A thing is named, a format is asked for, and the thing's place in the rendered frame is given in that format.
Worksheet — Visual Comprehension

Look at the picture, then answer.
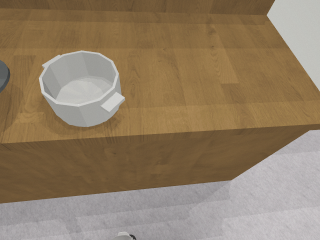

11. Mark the left robot shin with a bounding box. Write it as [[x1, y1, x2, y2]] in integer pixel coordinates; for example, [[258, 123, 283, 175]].
[[117, 232, 131, 237]]

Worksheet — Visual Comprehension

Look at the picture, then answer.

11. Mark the pot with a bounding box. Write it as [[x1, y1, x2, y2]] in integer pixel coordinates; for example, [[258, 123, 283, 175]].
[[39, 50, 125, 127]]

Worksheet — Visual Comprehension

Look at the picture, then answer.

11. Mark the lid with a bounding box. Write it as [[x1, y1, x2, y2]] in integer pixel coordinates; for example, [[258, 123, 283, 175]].
[[0, 60, 11, 93]]

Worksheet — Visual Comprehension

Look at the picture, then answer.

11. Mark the table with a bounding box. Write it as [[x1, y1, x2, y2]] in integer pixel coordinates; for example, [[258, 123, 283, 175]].
[[0, 0, 320, 204]]

